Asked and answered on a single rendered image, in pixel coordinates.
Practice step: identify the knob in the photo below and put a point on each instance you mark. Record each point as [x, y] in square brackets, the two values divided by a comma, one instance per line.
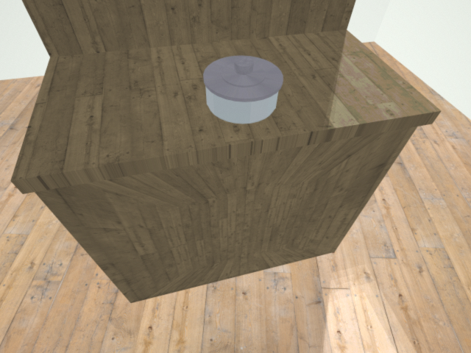
[243, 65]

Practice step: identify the table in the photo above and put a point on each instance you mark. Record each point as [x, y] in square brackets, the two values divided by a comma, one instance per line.
[164, 195]

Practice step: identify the pot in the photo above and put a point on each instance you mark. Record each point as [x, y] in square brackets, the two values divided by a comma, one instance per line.
[239, 112]

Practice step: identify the lid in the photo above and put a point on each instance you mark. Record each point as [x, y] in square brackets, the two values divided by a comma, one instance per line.
[221, 79]

